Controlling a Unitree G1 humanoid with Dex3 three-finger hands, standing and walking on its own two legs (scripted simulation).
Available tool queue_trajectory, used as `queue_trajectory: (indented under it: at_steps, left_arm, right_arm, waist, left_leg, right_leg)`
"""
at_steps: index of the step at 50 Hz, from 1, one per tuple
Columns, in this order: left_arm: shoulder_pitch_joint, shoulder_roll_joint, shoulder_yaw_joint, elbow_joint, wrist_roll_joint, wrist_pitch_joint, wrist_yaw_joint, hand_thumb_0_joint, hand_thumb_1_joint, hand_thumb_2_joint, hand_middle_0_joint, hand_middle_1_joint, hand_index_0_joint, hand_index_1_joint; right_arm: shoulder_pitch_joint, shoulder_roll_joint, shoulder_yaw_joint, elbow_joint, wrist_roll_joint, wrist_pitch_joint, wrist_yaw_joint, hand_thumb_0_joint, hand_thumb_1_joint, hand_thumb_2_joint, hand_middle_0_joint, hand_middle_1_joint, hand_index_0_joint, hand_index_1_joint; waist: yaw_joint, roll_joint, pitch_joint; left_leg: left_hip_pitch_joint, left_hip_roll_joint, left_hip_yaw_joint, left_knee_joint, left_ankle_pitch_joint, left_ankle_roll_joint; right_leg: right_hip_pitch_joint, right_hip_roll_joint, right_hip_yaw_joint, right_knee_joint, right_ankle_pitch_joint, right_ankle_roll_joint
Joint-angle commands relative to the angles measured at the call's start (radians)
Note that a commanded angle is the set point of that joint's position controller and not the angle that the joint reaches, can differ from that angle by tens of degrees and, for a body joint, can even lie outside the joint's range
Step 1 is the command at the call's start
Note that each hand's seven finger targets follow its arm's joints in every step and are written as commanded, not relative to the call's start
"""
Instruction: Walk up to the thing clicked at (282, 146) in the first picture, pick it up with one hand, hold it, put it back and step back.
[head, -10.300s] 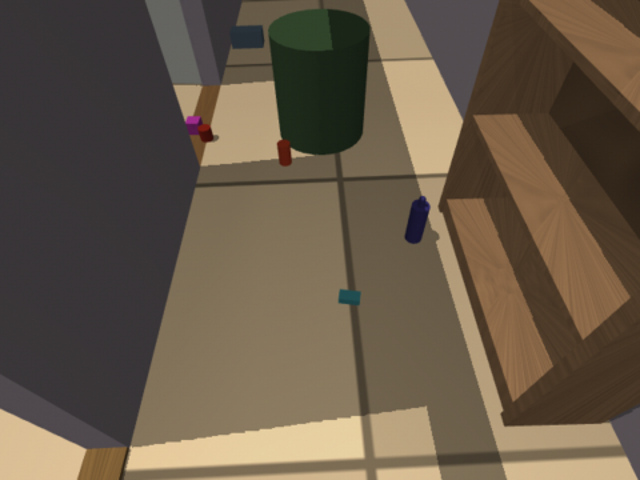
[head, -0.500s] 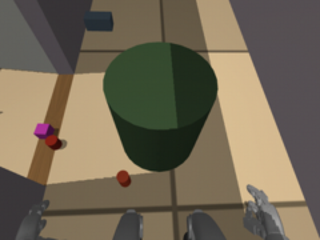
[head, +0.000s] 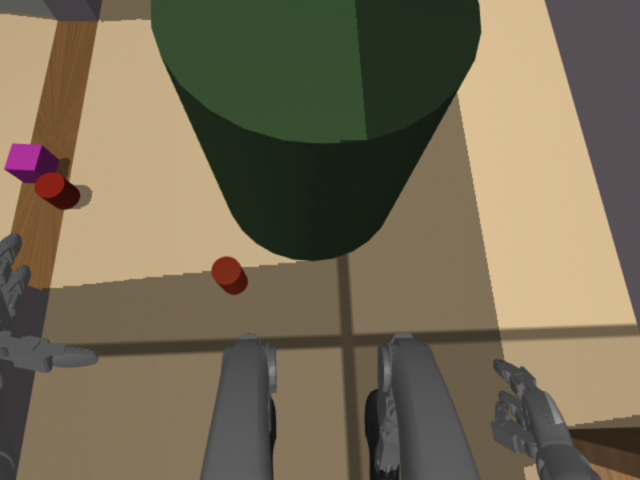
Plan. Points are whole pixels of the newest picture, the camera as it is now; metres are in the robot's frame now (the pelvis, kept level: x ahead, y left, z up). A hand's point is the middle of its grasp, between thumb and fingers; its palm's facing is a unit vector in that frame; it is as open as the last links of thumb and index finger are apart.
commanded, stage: go down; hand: left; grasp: from the side
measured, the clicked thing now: (230, 276) +0.45 +0.21 -0.47
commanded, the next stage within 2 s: approach in 1.68 s
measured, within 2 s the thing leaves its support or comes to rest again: neither
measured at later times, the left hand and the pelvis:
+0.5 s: hand (57, 292) +0.34 +0.37 -0.12, palm faces +0.14 -0.96 -0.26, open 16.4 cm; pelvis -0.03 +0.00 -0.08, yaw -2 degrees
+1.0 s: hand (63, 285) +0.36 +0.38 -0.15, palm faces +0.14 -0.97 -0.21, open 16.8 cm; pelvis -0.04 +0.00 -0.14, yaw -3 degrees
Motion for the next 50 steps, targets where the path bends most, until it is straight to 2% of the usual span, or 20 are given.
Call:
queue_trajectory:
  at_steps: [1,5,6,7,10,12,14,19,23,26,27,28,31,32,34,37,41,42,47,50]
  left_arm:
    - [-0.231,0.361,0.107,-0.109,-0.027,-0.126,-0.049,0.0,-0.322,0.236,-0.018,-0.209,-0.021,-0.199]
    - [-0.3,0.434,0.132,-0.08,-0.025,-0.151,-0.087,0.0,-0.335,0.198,-0.013,-0.187,-0.023,-0.171]
    - [-0.321,0.414,0.122,-0.072,-0.028,-0.152,-0.097,0.0,-0.337,0.192,-0.012,-0.181,-0.024,-0.162]
    - [-0.283,0.448,0.161,-0.048,-0.031,-0.152,-0.1,0.0,-0.328,0.193,-0.011,-0.174,-0.019,-0.158]
    - [-0.272,0.488,0.193,-0.014,-0.036,-0.152,-0.108,0.0,-0.336,0.192,-0.013,-0.177,-0.024,-0.16]
    - [-0.293,0.483,0.187,-0.019,-0.05,-0.155,-0.12,0.0,-0.341,0.199,-0.01,-0.179,-0.019,-0.163]
    - [-0.277,0.493,0.211,0.006,-0.062,-0.153,-0.13,0.0,-0.327,0.197,-0.012,-0.171,-0.019,-0.157]
    - [-0.334,0.498,0.202,0.015,-0.069,-0.171,-0.163,0.0,-0.355,0.194,-0.009,-0.172,-0.018,-0.156]
    - [-0.405,0.532,0.219,-0.003,-0.083,-0.196,-0.19,0.0,-0.362,0.184,-0.003,-0.159,-0.014,-0.142]
    - [-0.459,0.558,0.233,-0.04,-0.087,-0.206,-0.211,0.0,-0.376,0.176,-0.002,-0.15,-0.013,-0.134]
    - [-0.407,0.567,0.249,0.033,-0.087,-0.2,-0.213,0.0,-0.369,0.172,0.0,-0.142,-0.008,-0.128]
    - [-0.433,0.561,0.243,0.008,-0.091,-0.204,-0.222,0.0,-0.361,0.186,0.0,-0.149,-0.004,-0.133]
    - [-0.452,0.581,0.246,0.018,-0.092,-0.2,-0.231,0.0,-0.409,0.178,-0.002,-0.151,-0.011,-0.138]
    - [-0.432,0.6,0.266,0.041,-0.09,-0.196,-0.232,0.0,-0.4,0.176,0.0,-0.145,-0.008,-0.131]
    - [-0.455,0.6,0.256,0.028,-0.093,-0.194,-0.24,0.0,-0.393,0.184,0.0,-0.146,-0.004,-0.135]
    - [-0.456,0.633,0.279,0.026,-0.098,-0.189,-0.243,0.0,-0.391,0.19,0.0,-0.146,-0.001,-0.135]
    - [-0.499,0.608,0.261,0.032,-0.113,-0.19,-0.267,0.0,-0.417,0.183,0.0,-0.147,-0.005,-0.137]
    - [-0.484,0.623,0.277,0.051,-0.113,-0.188,-0.266,0.0,-0.409,0.183,0.0,-0.145,-0.004,-0.136]
    - [-0.523,0.636,0.27,0.056,-0.125,-0.195,-0.286,0.0,-0.443,0.181,-0.002,-0.151,-0.01,-0.14]
    - [-0.497,0.666,0.298,0.074,-0.127,-0.19,-0.294,0.0,-0.427,0.176,-0.004,-0.146,-0.01,-0.136]
  right_arm:
    - [0.087,-0.191,-0.072,-0.063,-0.008,-0.034,-0.021,0.0,-0.875,-0.894,0.2,0.3,0.2,0.3]
    - [0.086,-0.214,-0.065,-0.056,-0.011,-0.025,-0.021,0.0,-0.868,-0.892,0.2,0.299,0.2,0.299]
    - [0.095,-0.216,-0.061,-0.051,-0.011,-0.021,-0.021,0.0,-0.864,-0.89,0.2,0.299,0.2,0.299]
    - [0.091,-0.228,-0.057,-0.053,-0.011,-0.019,-0.021,0.0,-0.869,-0.892,0.2,0.299,0.2,0.299]
    - [0.076,-0.231,-0.046,-0.061,-0.007,-0.011,-0.021,0.0,-0.868,-0.891,0.2,0.299,0.2,0.299]
    - [0.07,-0.228,-0.041,-0.063,-0.005,-0.008,-0.02,0.0,-0.874,-0.893,0.2,0.299,0.2,0.299]
    - [0.072,-0.23,-0.034,-0.06,-0.005,-0.009,-0.018,0.0,-0.876,-0.894,0.2,0.299,0.2,0.299]
    - [0.065,-0.235,-0.033,-0.057,-0.007,-0.01,-0.014,0.0,-0.88,-0.895,0.2,0.299,0.2,0.299]
    - [0.074,-0.248,-0.031,-0.047,-0.013,-0.012,-0.011,0.0,-0.88,-0.895,0.2,0.299,0.2,0.299]
    - [0.087,-0.261,-0.03,-0.032,-0.018,-0.015,-0.008,0.0,-0.887,-0.898,0.2,0.299,0.2,0.299]
    - [0.084,-0.267,-0.027,-0.038,-0.019,-0.015,-0.009,0.0,-0.893,-0.9,0.2,0.299,0.2,0.299]
    - [0.087,-0.269,-0.024,-0.031,-0.019,-0.014,-0.009,0.0,-0.888,-0.899,0.2,0.299,0.2,0.299]
    - [0.084,-0.268,-0.022,-0.034,-0.02,-0.012,-0.009,0.0,-0.891,-0.9,0.2,0.299,0.2,0.299]
    - [0.086,-0.275,-0.022,-0.032,-0.022,-0.012,-0.01,0.0,-0.89,-0.899,0.2,0.299,0.2,0.299]
    - [0.087,-0.27,-0.018,-0.032,-0.022,-0.011,-0.008,0.0,-0.891,-0.9,0.2,0.299,0.2,0.299]
    - [0.082,-0.273,-0.013,-0.036,-0.02,-0.01,-0.007,0.0,-0.888,-0.899,0.2,0.299,0.2,0.299]
    - [0.072,-0.281,-0.01,-0.035,-0.017,-0.013,-0.009,0.0,-0.895,-0.901,0.2,0.299,0.2,0.299]
    - [0.08,-0.28,-0.008,-0.034,-0.019,-0.015,-0.008,0.0,-0.896,-0.901,0.2,0.299,0.2,0.299]
    - [0.075,-0.28,-0.004,-0.032,-0.02,-0.023,-0.008,0.0,-0.891,-0.899,0.2,0.299,0.2,0.299]
    - [0.088,-0.287,0.002,-0.027,-0.023,-0.023,-0.008,0.0,-0.892,-0.9,0.2,0.299,0.2,0.299]
  waist:
    - [-0.01,0.085,-0.532]
    - [0.007,0.166,-0.565]
    - [0.003,0.192,-0.561]
    - [0.021,0.192,-0.569]
    - [0.036,0.182,-0.562]
    - [0.024,0.164,-0.559]
    - [0.029,0.145,-0.574]
    - [0.002,0.146,-0.507]
    - [-0.007,0.175,-0.532]
    - [-0.005,0.243,-0.605]
    - [-0.002,0.213,-0.581]
    - [-0.003,0.238,-0.581]
    - [-0.006,0.213,-0.575]
    - [0.0,0.213,-0.572]
    - [-0.003,0.215,-0.575]
    - [0.004,0.207,-0.561]
    - [-0.019,0.229,-0.538]
    - [-0.014,0.212,-0.544]
    - [-0.021,0.177,-0.516]
    - [-0.014,0.184,-0.568]
  left_leg:
    - [0.289,-0.026,0.033,-0.145,0.249,0.063]
    - [0.316,-0.019,0.019,-0.149,0.153,0.046]
    - [0.325,-0.017,0.008,-0.152,0.145,0.041]
    - [0.335,-0.015,-0.004,-0.151,0.171,0.039]
    - [0.283,-0.019,-0.002,-0.133,0.151,0.041]
    - [0.242,-0.022,0.003,-0.117,0.127,0.046]
    - [0.214,-0.025,0.017,-0.07,0.202,0.051]
    - [0.136,-0.021,0.017,-0.03,0.156,0.054]
    - [0.134,-0.018,0.012,0.003,0.144,0.051]
    - [0.199,-0.015,0.0,0.027,0.203,0.042]
    - [0.178,-0.016,-0.003,0.026,0.195,0.042]
    - [0.186,-0.014,-0.01,0.031,0.213,0.039]
    - [0.124,-0.02,0.007,0.049,0.142,0.046]
    - [0.118,-0.021,0.007,0.051,0.138,0.046]
    - [0.096,-0.022,0.013,0.068,0.127,0.046]
    - [0.057,-0.024,0.016,0.079,0.112,0.048]
    - [0.06,-0.021,-0.001,0.098,0.096,0.046]
    - [0.043,-0.025,0.007,0.112,0.112,0.047]
    - [-0.023,-0.027,0.026,0.143,0.036,0.058]
    - [-0.007,-0.029,0.029,0.167,0.116,0.055]
  right_leg:
    - [0.24,0.025,0.019,-0.171,0.217,-0.043]
    - [0.145,0.027,0.005,-0.131,0.128,-0.055]
    - [0.112,0.029,-0.01,-0.107,0.128,-0.057]
    - [0.105,0.029,-0.022,-0.081,0.146,-0.058]
    - [0.095,0.03,-0.03,-0.055,0.131,-0.059]
    - [0.094,0.032,-0.03,-0.052,0.113,-0.058]
    - [0.113,0.031,-0.027,-0.034,0.165,-0.056]
    - [0.053,0.034,-0.033,0.002,0.137,-0.058]
    - [0.013,0.034,-0.039,0.044,0.131,-0.059]
    - [-0.023,0.03,-0.048,0.091,0.168,-0.063]
    - [-0.033,0.031,-0.051,0.097,0.157,-0.063]
    - [-0.05,0.029,-0.055,0.118,0.174,-0.066]
    - [-0.038,0.031,-0.051,0.107,0.128,-0.062]
    - [-0.039,0.03,-0.053,0.116,0.129,-0.06]
    - [-0.045,0.031,-0.053,0.127,0.119,-0.06]
    - [-0.053,0.033,-0.057,0.141,0.105,-0.059]
    - [-0.129,0.031,-0.065,0.179,0.1,-0.062]
    - [-0.106,0.032,-0.064,0.179,0.108,-0.061]
    - [-0.111,0.037,-0.06,0.163,0.046,-0.056]
    - [-0.078,0.036,-0.06,0.189,0.11,-0.056]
